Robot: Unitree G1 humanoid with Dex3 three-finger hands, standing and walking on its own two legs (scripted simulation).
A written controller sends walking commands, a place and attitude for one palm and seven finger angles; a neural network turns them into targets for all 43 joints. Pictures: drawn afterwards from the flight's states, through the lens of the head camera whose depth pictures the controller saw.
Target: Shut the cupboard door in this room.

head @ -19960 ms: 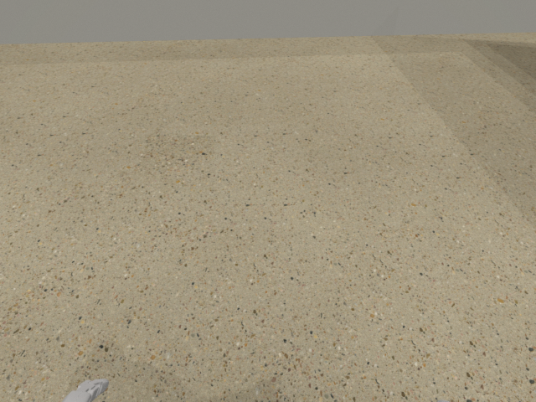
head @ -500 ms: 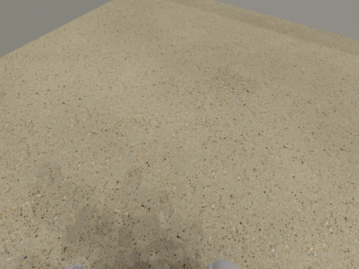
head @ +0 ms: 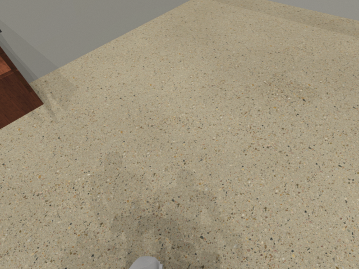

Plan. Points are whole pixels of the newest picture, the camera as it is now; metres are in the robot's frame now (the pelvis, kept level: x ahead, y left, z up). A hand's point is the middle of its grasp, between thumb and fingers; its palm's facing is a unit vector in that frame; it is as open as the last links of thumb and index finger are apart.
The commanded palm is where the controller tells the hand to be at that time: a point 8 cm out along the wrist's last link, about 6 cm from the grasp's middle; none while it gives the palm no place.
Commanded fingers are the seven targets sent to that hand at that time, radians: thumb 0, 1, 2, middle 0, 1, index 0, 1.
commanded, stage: turn or walk to find it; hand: left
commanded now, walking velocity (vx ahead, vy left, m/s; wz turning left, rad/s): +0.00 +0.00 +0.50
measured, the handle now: out of the picture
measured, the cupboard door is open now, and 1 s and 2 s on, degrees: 86 86 86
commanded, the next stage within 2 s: none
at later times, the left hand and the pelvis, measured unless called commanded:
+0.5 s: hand out of the picture +0.00 +0.29 -0.17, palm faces +0.28 -0.93 -0.25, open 7.4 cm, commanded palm none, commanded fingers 0.00 0.90 0.90 -0.20 -0.30 -0.20 -0.30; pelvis -0.02 +0.06 +0.00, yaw +14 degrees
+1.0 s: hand out of the picture -0.01 +0.19 -0.15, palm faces +0.51 -0.82 -0.26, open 7.4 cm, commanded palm none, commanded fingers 0.00 0.90 0.90 -0.20 -0.30 -0.20 -0.30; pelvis +0.09 +0.03 +0.00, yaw +30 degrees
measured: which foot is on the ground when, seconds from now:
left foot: up 0.00-0.22, down 0.24-0.72, up 0.74-1.00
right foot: down 0.00-0.24, up 0.26-0.70, down 0.72-1.00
